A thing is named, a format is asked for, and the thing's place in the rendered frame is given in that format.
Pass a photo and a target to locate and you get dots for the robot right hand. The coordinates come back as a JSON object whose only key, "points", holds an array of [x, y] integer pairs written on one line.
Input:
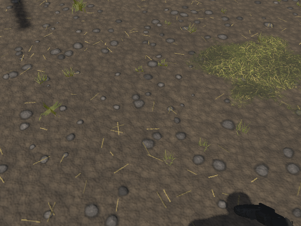
{"points": [[262, 213]]}

